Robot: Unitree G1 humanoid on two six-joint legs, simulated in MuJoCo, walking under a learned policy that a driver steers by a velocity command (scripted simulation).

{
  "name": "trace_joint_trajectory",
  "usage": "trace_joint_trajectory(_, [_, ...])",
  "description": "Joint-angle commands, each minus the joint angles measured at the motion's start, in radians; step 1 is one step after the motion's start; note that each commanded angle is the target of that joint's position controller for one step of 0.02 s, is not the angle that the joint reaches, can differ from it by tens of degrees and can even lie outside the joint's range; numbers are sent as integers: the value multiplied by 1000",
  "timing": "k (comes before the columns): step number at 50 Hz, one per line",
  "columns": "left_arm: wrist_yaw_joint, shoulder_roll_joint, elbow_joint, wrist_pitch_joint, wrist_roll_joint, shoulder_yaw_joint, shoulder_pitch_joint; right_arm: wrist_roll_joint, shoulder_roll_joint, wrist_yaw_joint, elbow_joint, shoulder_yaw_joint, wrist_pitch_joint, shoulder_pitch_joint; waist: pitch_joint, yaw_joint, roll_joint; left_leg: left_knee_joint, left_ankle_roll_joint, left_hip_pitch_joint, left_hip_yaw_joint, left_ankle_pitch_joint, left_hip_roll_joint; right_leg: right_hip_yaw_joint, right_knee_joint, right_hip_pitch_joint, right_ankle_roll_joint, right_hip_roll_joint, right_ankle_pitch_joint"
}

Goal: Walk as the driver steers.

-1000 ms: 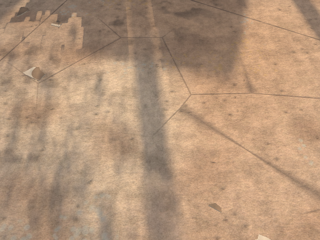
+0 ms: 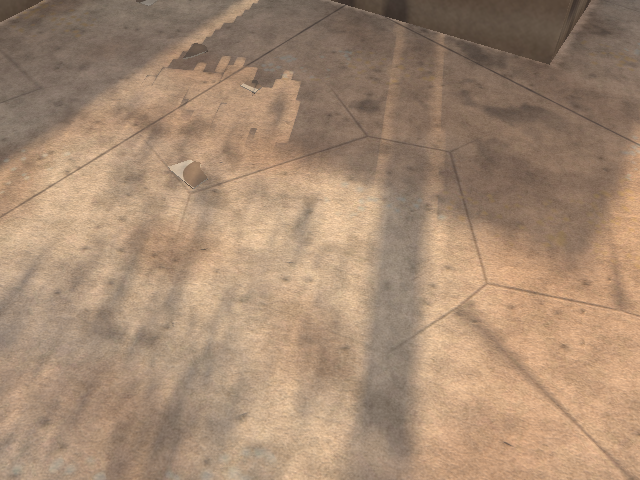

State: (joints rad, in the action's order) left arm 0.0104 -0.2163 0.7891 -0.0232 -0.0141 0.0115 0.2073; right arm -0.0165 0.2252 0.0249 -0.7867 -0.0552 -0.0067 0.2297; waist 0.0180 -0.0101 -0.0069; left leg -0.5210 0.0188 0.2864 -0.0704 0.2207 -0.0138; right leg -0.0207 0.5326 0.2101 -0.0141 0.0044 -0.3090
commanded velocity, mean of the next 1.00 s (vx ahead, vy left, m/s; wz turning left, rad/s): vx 0.00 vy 0.00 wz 0.01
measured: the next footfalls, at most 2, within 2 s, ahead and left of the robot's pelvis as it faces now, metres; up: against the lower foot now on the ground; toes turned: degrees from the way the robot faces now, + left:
left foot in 1.92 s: +0.14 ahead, +0.14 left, +0.00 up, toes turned +2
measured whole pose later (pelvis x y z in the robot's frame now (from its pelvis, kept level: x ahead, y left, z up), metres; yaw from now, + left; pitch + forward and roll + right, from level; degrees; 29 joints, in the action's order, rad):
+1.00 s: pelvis +0.01 -0.02 +0.01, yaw +0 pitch -1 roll +0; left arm 0.02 -0.20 1.04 -0.02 0.00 0.01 0.30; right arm 0.00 0.20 0.06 -1.13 -0.04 -0.01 0.20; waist 0.03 0.00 0.00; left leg -0.44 0.05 0.22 -0.08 0.20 0.02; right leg -0.03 0.44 0.14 -0.04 0.04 -0.28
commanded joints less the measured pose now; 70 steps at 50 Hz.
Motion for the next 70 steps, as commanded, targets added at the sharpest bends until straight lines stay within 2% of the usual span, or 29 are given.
trace_joint_trajectory(1, [0, -106, -48, -11, 2, 28, 4, 3, 91, 8, 45, -22, 15, -24, -40, 12, 27, 50, -33, -90, -60, -169, 50, 75, -121, 62, -30, -70, 79])
trace_joint_trajectory(10, [-2, -101, 6, -11, 7, 29, 27, 8, 94, 23, -29, -25, 5, -15, -25, 7, 12, 50, -31, -127, -58, -212, 54, 63, -132, 60, -24, -58, 126])
trace_joint_trajectory(21, [5, -103, 93, -11, 10, 31, 60, 11, 86, 30, -147, -25, -1, -30, 0, 9, 6, 78, -20, -144, -42, -202, 48, 64, -168, 41, -27, -54, 137])
trace_joint_trajectory(37, [12, -92, 192, -3, 12, 25, 113, 14, 78, 34, -281, -9, 2, -22, 26, 10, 3, 112, -8, -125, -18, -159, 43, 68, -201, 20, -35, -49, 134])
trace_joint_trajectory(51, [12, -76, 238, 2, 13, 18, 155, 16, 67, 36, -331, 8, 4, 5, 35, 12, 5, 120, -4, -108, -7, -148, 43, 67, -206, 11, -37, -43, 153])
trace_joint_trajectory(70, [13, -58, 267, 5, 15, 14, 197, 18, 56, 37, -347, 21, 5, 42, 43, 14, 6, 121, -3, -97, 1, -145, 42, 62, -202, 7, -37, -36, 169])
